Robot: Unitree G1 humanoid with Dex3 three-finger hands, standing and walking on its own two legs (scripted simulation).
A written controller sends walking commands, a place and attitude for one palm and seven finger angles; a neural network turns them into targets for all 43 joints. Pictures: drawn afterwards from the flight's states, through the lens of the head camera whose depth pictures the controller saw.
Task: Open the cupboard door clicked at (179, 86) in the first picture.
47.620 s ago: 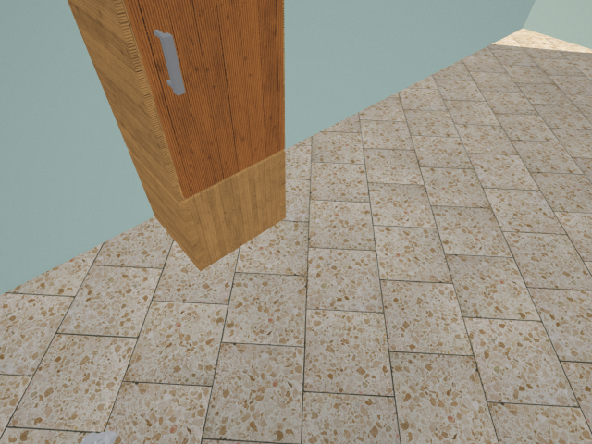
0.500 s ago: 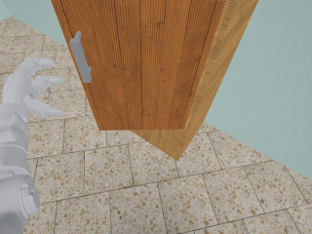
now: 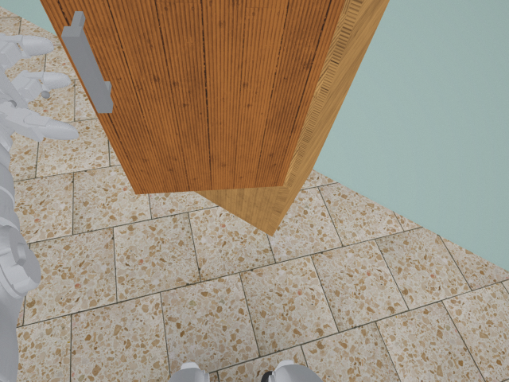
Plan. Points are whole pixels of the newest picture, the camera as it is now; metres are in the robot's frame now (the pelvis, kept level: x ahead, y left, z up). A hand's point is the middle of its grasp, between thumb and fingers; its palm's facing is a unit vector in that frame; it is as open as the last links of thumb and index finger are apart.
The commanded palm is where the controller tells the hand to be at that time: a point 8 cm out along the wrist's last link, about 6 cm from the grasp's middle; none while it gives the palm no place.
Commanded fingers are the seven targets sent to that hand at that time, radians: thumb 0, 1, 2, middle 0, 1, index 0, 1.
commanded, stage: move the hooked fingers beside the handle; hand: left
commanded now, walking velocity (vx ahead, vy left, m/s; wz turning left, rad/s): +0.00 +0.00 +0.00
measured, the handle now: (92, 65) +0.57 +0.21 +0.13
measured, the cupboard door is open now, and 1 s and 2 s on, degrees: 37 36 36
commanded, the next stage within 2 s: slide the fingers in behind the handle in 1.24 s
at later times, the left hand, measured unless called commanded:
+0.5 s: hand (45, 84) +0.54 +0.27 +0.12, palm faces +0.04 -1.00 +0.01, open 13.9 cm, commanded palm +0.51 +0.31 +0.12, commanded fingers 0.00 -0.50 0.30 -0.30 -1.20 -0.30 -1.20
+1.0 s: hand (46, 91) +0.52 +0.26 +0.12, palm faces +0.04 -1.00 +0.00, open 14.0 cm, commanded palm +0.51 +0.31 +0.12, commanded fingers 0.00 -0.50 0.30 -0.30 -1.20 -0.30 -1.20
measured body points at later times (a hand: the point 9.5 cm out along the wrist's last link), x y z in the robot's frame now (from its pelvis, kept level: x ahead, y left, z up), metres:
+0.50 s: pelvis +0.02 +0.00 +0.00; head +0.15 +0.03 +0.43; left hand +0.53 +0.33 +0.12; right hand -0.04 -0.27 -0.09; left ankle +0.00 +0.10 -0.71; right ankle -0.01 -0.13 -0.71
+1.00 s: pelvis +0.01 +0.00 -0.01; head +0.12 +0.03 +0.43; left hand +0.51 +0.32 +0.13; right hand +0.02 -0.27 -0.10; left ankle +0.00 +0.10 -0.71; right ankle -0.01 -0.13 -0.71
